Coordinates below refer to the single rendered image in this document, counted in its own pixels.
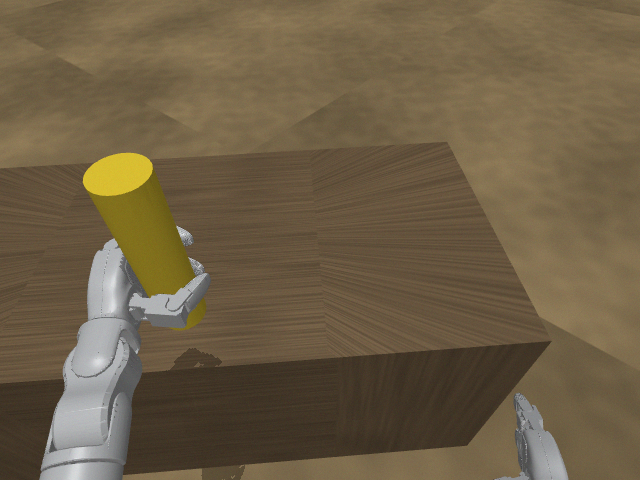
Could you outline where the can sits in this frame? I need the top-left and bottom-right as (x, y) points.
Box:
(83, 153), (206, 331)

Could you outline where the right robot hand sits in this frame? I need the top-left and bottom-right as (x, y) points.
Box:
(494, 393), (569, 480)

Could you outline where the left robot hand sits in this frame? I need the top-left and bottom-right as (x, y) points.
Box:
(87, 226), (211, 331)

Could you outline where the left robot arm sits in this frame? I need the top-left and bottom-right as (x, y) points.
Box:
(39, 317), (142, 480)

